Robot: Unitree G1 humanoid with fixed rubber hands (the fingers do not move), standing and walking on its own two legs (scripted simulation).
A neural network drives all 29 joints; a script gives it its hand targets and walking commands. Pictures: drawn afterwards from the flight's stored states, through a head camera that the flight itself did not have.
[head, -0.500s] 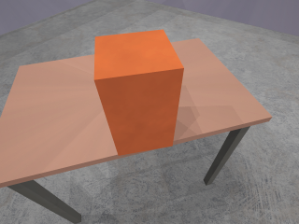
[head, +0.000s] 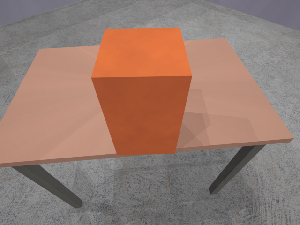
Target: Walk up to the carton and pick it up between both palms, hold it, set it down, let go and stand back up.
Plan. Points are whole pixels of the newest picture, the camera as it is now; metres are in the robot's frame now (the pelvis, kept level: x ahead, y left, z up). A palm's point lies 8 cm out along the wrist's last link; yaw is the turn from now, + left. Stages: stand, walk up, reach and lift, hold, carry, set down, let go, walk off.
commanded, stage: walk up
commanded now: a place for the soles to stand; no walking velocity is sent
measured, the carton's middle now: (144, 99) +0.40 +0.04 +0.12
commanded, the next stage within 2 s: none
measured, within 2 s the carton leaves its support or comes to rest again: neither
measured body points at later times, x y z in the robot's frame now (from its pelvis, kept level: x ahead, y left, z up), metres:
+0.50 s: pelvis +0.03 -0.04 +0.00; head +0.04 -0.04 +0.45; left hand +0.02 +0.21 -0.15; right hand +0.11 -0.28 -0.15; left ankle +0.03 +0.10 -0.74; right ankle +0.01 -0.13 -0.74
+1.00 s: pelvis +0.01 -0.03 +0.00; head +0.03 -0.01 +0.45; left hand -0.03 +0.24 -0.16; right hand +0.10 -0.27 -0.14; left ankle +0.03 +0.10 -0.74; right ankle +0.01 -0.13 -0.74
